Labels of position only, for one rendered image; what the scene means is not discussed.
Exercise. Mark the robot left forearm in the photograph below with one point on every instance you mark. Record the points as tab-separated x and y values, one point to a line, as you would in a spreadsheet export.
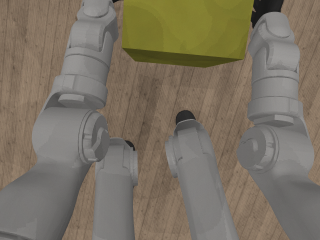
82	81

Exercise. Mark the robot left upper arm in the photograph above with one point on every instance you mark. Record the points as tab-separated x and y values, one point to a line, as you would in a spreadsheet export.
39	204

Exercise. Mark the right robot hand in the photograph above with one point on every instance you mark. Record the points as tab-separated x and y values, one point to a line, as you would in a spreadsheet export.
264	6

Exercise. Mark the robot right upper arm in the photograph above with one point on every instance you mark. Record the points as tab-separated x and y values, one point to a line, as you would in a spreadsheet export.
279	161

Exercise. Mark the robot right forearm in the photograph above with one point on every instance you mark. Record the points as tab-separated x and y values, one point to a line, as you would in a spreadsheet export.
275	75

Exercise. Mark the robot right shin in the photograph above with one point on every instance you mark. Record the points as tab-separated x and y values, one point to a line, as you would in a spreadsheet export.
202	133

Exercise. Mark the robot shin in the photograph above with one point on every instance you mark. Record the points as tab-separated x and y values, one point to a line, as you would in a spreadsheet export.
114	141
202	133

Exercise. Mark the carton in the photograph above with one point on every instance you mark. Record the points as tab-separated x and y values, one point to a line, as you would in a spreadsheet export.
194	33

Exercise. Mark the robot left shin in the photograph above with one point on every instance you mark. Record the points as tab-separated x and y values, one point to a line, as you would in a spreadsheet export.
114	141

